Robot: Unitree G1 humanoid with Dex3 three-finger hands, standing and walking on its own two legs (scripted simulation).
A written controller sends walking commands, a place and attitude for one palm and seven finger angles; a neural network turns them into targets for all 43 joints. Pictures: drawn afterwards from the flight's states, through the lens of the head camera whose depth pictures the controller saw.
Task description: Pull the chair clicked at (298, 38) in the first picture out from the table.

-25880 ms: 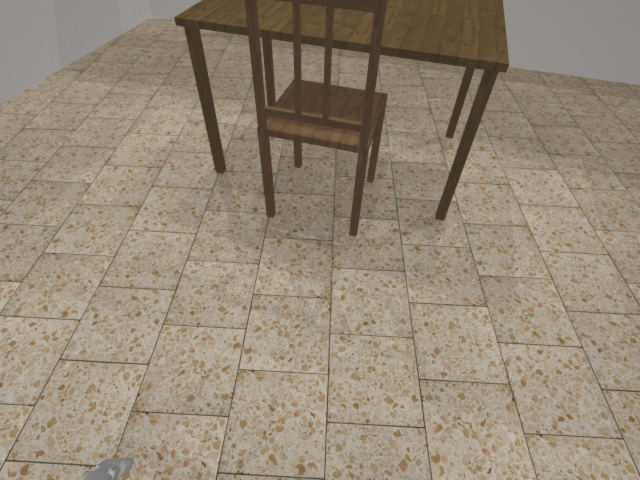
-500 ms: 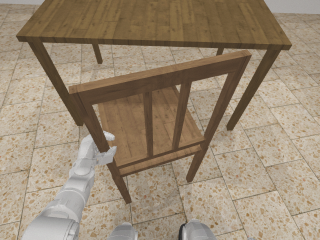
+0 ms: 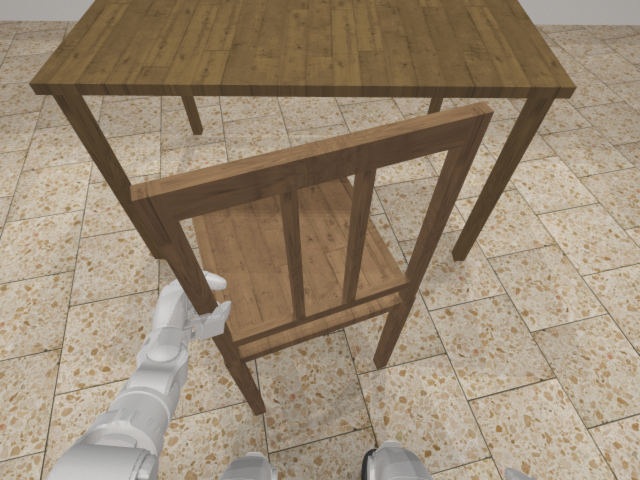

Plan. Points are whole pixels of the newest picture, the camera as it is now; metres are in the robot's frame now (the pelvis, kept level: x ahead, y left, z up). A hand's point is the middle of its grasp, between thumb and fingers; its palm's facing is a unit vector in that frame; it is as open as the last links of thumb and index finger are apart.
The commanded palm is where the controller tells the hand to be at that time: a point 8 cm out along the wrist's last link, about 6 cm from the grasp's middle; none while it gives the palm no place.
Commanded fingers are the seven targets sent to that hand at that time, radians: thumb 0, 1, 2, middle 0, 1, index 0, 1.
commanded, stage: step backward, pulling the chair out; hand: left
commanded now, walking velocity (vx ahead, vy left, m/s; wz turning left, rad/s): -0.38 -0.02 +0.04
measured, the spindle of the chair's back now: (294, 265) +0.41 +0.05 -0.03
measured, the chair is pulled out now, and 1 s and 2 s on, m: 0.26 0.27 0.37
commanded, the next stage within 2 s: none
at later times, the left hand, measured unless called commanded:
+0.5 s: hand (210, 314) +0.34 +0.17 -0.06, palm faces +0.06 -0.97 -0.24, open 6.1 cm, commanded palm +0.35 +0.23 -0.05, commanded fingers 0.00 0.90 0.90 -0.50 -1.45 -0.50 -1.45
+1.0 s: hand (209, 322) +0.33 +0.17 -0.06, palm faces +0.09 -0.97 -0.23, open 6.1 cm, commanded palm +0.33 +0.22 -0.05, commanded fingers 0.00 0.90 0.90 -0.50 -1.45 -0.50 -1.45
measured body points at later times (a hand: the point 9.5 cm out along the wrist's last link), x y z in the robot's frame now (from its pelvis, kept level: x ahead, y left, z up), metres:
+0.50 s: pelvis +0.00 +0.01 +0.00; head +0.06 +0.02 +0.45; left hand +0.33 +0.22 -0.04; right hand +0.09 -0.26 -0.12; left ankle +0.06 +0.15 -0.71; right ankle +0.12 -0.14 -0.71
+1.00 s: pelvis -0.02 +0.00 +0.00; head +0.04 +0.01 +0.45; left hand +0.32 +0.22 -0.04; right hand +0.06 -0.27 -0.12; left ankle +0.04 +0.15 -0.71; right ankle +0.11 -0.13 -0.70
